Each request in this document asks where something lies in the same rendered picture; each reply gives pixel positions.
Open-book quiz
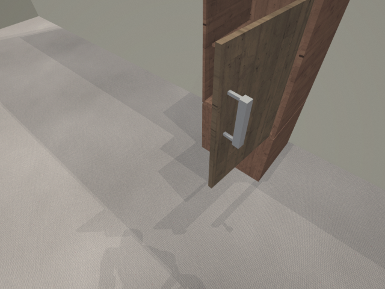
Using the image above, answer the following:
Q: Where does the handle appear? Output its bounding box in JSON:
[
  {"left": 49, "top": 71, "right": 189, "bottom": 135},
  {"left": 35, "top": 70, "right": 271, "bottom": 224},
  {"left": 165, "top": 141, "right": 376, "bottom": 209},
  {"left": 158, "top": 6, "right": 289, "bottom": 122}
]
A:
[{"left": 223, "top": 90, "right": 253, "bottom": 149}]

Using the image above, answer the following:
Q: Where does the cupboard door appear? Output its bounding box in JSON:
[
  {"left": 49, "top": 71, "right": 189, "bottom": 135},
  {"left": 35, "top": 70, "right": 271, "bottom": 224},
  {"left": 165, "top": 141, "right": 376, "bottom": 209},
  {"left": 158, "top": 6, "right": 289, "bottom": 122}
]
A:
[{"left": 208, "top": 0, "right": 314, "bottom": 188}]

